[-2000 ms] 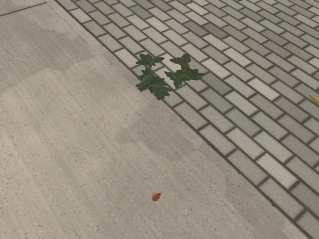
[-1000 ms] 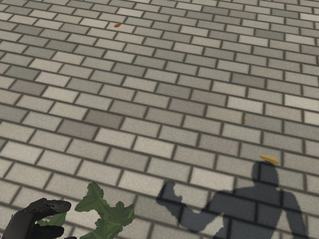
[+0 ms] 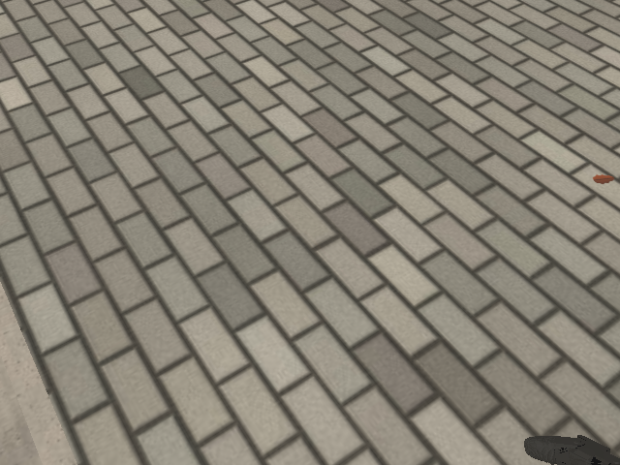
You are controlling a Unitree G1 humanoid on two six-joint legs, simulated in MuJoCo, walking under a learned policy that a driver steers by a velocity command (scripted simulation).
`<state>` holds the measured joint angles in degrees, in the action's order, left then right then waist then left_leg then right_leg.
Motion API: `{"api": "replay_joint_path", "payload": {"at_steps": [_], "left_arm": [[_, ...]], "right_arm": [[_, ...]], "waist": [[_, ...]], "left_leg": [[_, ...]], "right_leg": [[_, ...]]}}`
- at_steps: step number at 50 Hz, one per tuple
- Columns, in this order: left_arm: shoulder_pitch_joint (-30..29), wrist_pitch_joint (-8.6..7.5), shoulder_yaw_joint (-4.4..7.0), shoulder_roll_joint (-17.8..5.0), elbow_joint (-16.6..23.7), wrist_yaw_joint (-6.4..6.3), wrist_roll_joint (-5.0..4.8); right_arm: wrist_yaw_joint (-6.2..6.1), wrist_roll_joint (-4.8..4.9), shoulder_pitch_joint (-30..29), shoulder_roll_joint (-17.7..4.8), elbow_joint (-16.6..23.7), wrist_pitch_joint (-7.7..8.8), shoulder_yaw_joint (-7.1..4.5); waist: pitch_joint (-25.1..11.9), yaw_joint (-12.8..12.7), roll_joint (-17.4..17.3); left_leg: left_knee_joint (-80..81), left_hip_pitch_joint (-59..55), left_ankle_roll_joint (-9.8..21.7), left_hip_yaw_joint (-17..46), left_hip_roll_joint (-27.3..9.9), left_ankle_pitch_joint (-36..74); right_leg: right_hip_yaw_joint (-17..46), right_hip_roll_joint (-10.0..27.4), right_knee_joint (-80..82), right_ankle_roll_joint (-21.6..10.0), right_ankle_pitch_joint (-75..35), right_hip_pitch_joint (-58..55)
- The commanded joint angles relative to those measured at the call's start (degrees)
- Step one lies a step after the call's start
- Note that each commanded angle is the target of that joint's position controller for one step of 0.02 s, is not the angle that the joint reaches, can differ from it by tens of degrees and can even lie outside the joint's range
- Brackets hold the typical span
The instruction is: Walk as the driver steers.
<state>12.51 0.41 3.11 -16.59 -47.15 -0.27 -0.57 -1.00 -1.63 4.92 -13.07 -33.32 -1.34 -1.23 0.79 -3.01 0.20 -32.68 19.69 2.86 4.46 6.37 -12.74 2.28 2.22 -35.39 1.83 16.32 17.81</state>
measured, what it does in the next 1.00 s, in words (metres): walks ahead, turning right: left foot, then right foot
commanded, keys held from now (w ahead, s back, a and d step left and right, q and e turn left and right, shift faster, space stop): e+shift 0.26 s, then w+e+shift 0.24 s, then w+q+shift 0.50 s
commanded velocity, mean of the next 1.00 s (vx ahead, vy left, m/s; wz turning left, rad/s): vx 0.52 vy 0.00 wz -0.27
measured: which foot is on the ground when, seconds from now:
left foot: down 0.00-0.02, up 0.04-0.28, down 0.30-0.80, up 0.82-1.00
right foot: down 0.00-0.32, up 0.34-0.76, down 0.78-1.00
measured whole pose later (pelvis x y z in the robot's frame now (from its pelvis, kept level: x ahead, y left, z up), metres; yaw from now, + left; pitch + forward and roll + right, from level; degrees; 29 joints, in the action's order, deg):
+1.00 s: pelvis +0.26 -0.20 +0.01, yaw -16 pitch +2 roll -1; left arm 20.5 -4.5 2.7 -15.4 -45.5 0.3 1.9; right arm 3.5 -1.0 16.7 -17.7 -45.9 0.6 -4.1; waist -0.7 -0.4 -2.9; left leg -71.8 37.4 4.9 -0.3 -4.9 -10.0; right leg -10.1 0.6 -21.7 -0.6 18.4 4.7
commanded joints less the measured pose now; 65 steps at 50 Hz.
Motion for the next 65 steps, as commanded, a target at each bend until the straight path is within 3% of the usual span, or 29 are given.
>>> {"api": "replay_joint_path", "payload": {"at_steps": [1, 3, 5, 8, 10, 14, 15, 16, 17, 18, 21, 24, 25, 30, 33, 37, 39, 40, 41, 42, 43, 48, 56, 58, 60, 62, 63, 64, 65], "left_arm": [[-4.8, -1.51, 3.26, -13.4, 6.2, 0.17, -0.42], [-2.3, -1.25, 3.81, -12.9, 6.7, -0.43, 0.10], [1.8, -1.93, 4.17, -12.4, 6.7, -1.01, 0.74], [-2.1, -0.58, 4.88, -11.1, 8.3, -2.31, -1.82], [-2.5, 1.56, 5.32, -10.8, 9.2, -2.82, -1.84], [-5.3, 2.52, 5.61, -10.6, 11.5, -2.31, -2.74], [-4.9, 2.42, 5.03, -9.0, 11.8, -2.30, -3.04], [-0.7, 2.30, 4.12, -5.7, 10.9, -1.87, -2.07], [-3.6, 0.91, 3.84, -4.6, 14.1, -1.62, -2.21], [-5.3, -0.20, 4.41, -8.4, 14.8, -1.39, -1.83], [-2.6, -0.67, 4.62, -9.1, 11.6, -0.53, -0.52], [-4.2, -1.42, 3.54, -6.7, 12.9, 0.40, -1.34], [-7.6, 0.86, 3.11, -6.4, 13.4, 3.51, 5.30], [-9.0, 0.62, 2.88, -5.9, 13.2, 5.44, 3.49], [-15.3, -0.28, 1.64, -5.6, 14.6, 6.06, 3.83], [-15.8, -1.66, 0.66, -4.2, 15.5, 5.39, 2.53], [5.2, -3.28, 2.48, -7.8, 9.4, 2.85, 2.83], [17.5, -3.92, 3.88, -13.2, 7.6, 1.23, 4.33], [20.5, -4.28, 4.99, -20.2, 7.5, 0.37, 4.79], [14.1, -4.26, 3.70, -15.2, 8.4, 0.08, 4.78], [9.5, -4.25, 2.29, -10.5, 8.0, 0.16, 4.37], [6.9, -5.79, 0.04, -2.0, 4.7, 0.38, 2.00], [9.7, -7.23, 0.13, -3.8, -0.2, -0.68, 2.38], [11.2, -6.73, 0.58, -7.0, -0.6, -1.49, 2.31], [8.9, -5.11, 1.74, -11.3, 0.3, -2.51, 2.75], [3.7, -3.36, 2.47, -12.9, 2.7, -1.98, 3.16], [1.1, -3.57, 2.03, -9.1, 2.9, -0.71, 2.59], [6.8, -5.10, -0.21, -2.2, 9.2, 0.13, 2.80], [2.0, -6.87, -0.51, -4.8, 12.2, -0.05, 2.76]], "right_arm": [[-1.13, -0.41, 5.8, -9.6, 2.8, 0.72, -4.01], [-1.60, 0.29, -1.8, -8.5, 4.8, 0.99, -4.24], [-1.35, 1.18, -3.9, -7.4, 5.4, 0.95, -4.54], [-0.85, 1.56, -3.5, -5.3, 4.6, 1.47, -4.21], [-0.18, 2.23, -3.9, -3.5, 4.2, 2.11, -3.78], [0.88, 3.18, 5.0, -6.3, 0.6, 2.61, -5.12], [0.63, 3.68, 7.6, -7.7, -0.6, 2.43, -5.90], [-0.13, 3.35, 10.1, -11.3, -0.3, 2.02, -6.77], [0.69, 0.15, 10.4, -16.1, -0.1, 2.69, -7.47], [0.64, -0.63, 5.8, -15.0, 1.2, 4.17, -7.22], [-1.05, 1.81, 4.1, -10.0, 0.9, 5.80, -5.52], [-0.71, 0.97, 10.0, -10.1, -1.0, 7.07, -5.05], [0.42, -1.36, 14.1, -11.5, -3.1, 6.09, -4.59], [1.20, -0.31, 19.1, -11.5, -6.9, 7.21, -4.23], [1.36, 0.76, 20.6, -10.6, -9.1, 6.78, -3.77], [1.38, 0.31, 22.9, -14.3, -12.4, 5.99, -4.57], [1.63, 0.79, 20.1, -14.6, -13.2, 5.98, -4.46], [1.93, 0.78, 19.5, -10.4, -11.4, 6.42, -3.14], [2.30, 2.48, 18.5, -3.2, -6.9, 6.99, -1.77], [1.95, 2.49, 14.4, -7.3, -7.6, 6.33, -2.84], [2.33, 2.21, 13.3, -7.6, -7.7, 5.93, -3.15], [4.89, 0.39, 12.6, -4.0, -9.5, 2.11, -2.49], [6.90, 0.47, -4.3, -4.3, -3.1, 1.62, -0.55], [6.61, 1.02, -4.2, -5.3, -3.1, 1.56, -0.49], [5.64, 1.33, 6.7, -8.6, -5.9, 1.22, -1.56], [3.74, 1.20, 28.4, -14.5, -12.7, 1.41, -4.77], [2.29, 2.86, 25.9, -16.4, -13.0, 0.78, -6.73], [2.46, 0.29, 17.9, -22.2, -10.3, 0.42, -6.85], [2.21, 0.38, 19.4, -22.4, -8.6, 0.37, -7.50]], "waist": [[-2.8, 7.2, 6.3], [-0.3, 2.8, 14.3], [-3.1, 0.3, 12.2], [-6.3, 2.2, 6.9], [-7.7, 1.7, 8.3], [-10.3, 5.0, 10.3], [-10.1, 5.9, 7.8], [-11.2, 5.3, -2.6], [-5.6, 5.3, -14.5], [-1.0, 3.2, -12.2], [0.5, 3.0, -6.3], [1.7, 5.3, -6.0], [3.5, 5.6, 0.4], [6.5, 5.7, -5.6], [7.2, 6.6, -7.8], [7.0, 6.3, -10.4], [-4.1, -5.0, -5.6], [-15.2, -10.2, 2.4], [-21.2, -8.7, 20.0], [-13.3, -6.7, 8.9], [-6.4, -3.2, 4.9], [3.1, 2.6, 7.9], [10.1, 4.5, 2.3], [6.6, 5.6, 3.3], [-0.8, 12.2, 6.8], [-10.0, 21.4, 5.0], [-6.6, 19.5, -7.2], [-7.9, 6.6, -16.3], [-14.8, 10.9, -7.0]], "left_leg": [[-2.7, -6.0, 0.8, 1.4, -5.1, 1.5], [-11.7, 3.9, -2.8, -3.2, 1.2, -8.2], [-27.5, 12.8, -3.8, 1.9, 1.2, -23.2], [-19.7, 13.6, -5.5, 2.7, -1.3, -16.6], [-10.9, 8.5, -6.4, 0.9, -0.1, -12.7], [9.9, -8.2, -5.4, -0.2, 0.0, -3.5], [14.9, -18.4, -3.7, 0.8, -3.4, -0.6], [16.6, -28.9, 0.5, 13.7, -15.9, -14.4], [23.8, -24.5, 6.4, 34.2, -28.4, -29.2], [24.9, -20.2, 8.0, 35.0, -30.2, -33.1], [24.3, -20.2, 3.2, 17.2, -22.2, -21.2], [24.9, -19.1, 2.7, 8.1, -20.3, -15.8], [26.4, -13.5, 2.4, 5.8, -20.7, -17.9], [28.7, -15.6, 5.6, 5.3, -21.4, -18.2], [30.8, -16.1, 6.8, 3.2, -19.8, -12.6], [26.5, -14.1, 7.6, 2.8, -21.3, 8.6], [1.6, -7.5, 6.3, -2.6, -17.5, 32.3], [-20.0, 6.0, 5.3, -5.2, -12.7, 14.1], [-37.6, 23.1, 4.5, -1.6, -3.9, -18.1], [-44.1, 26.5, 5.3, 3.2, -5.9, -11.1], [-43.4, 26.6, 5.2, 2.1, -9.4, -5.3], [-41.9, 25.2, 1.9, -2.0, -14.2, 3.0], [-18.5, 22.6, 5.4, -12.9, -10.6, 14.1], [-13.7, 13.9, 7.6, -17.8, -5.4, 13.1], [-13.2, 2.1, 9.5, -17.7, -1.9, 7.1], [-7.7, -22.8, 12.9, -11.2, -0.1, -0.8], [-1.3, -30.4, 14.6, -3.0, -3.2, -3.6], [1.6, -40.2, 23.7, 26.4, -15.2, 3.6], [13.8, -42.7, 28.1, 41.2, -20.6, -11.5]], "right_leg": [[12.5, 6.3, 9.4, -7.3, -23.6, 2.2], [27.7, 12.7, 16.1, -15.0, -21.5, -1.7], [31.7, 14.7, 16.2, -18.1, -28.5, -10.5], [24.5, 8.7, 12.3, -12.4, -29.0, -15.4], [24.2, 6.2, 11.6, -11.1, -28.0, -14.3], [27.2, 3.2, 12.6, -9.5, -9.4, -5.9], [25.4, 0.1, 11.4, -7.3, 10.3, 3.8], [17.5, -5.6, -2.5, -4.3, 22.3, 16.7], [12.9, -8.2, -14.8, -3.6, 16.1, 31.0], [11.4, -1.7, -21.8, -3.3, 10.2, 33.6], [6.2, 1.2, -31.6, -0.6, -1.4, 34.8], [3.2, 3.2, -38.4, 0.1, -7.4, 37.4], [1.7, 0.7, -38.5, 0.1, -7.6, 34.6], [7.7, -3.2, -27.6, -0.5, -11.4, 35.8], [-3.1, 2.0, -12.2, -0.7, -11.3, 28.7], [-6.9, -2.0, 1.8, -3.1, 1.7, 9.3], [-5.9, -4.4, 6.0, -4.9, -1.6, -18.2], [8.5, 9.6, 8.3, -5.7, 16.8, -36.4], [36.4, 23.2, 20.3, -6.9, 40.5, -43.1], [38.6, 23.0, 23.6, -6.1, 37.3, -32.3], [27.4, 20.6, 21.4, -5.5, 26.8, -25.6], [1.1, 13.1, 26.6, -3.3, 1.1, -13.4], [-19.3, 9.3, 30.4, -1.7, -37.6, -15.6], [-20.9, 9.9, 24.2, -1.1, -67.4, -20.2], [-19.9, 12.3, 9.2, -1.3, -85.4, -23.9], [-16.6, 12.5, -22.0, -3.8, -74.7, -13.6], [-15.9, 0.5, -46.3, -2.9, -19.6, 1.3], [-8.7, -5.6, -63.4, 0.2, 11.9, 26.3], [2.7, -4.4, -63.8, -0.3, 9.1, 32.4]]}}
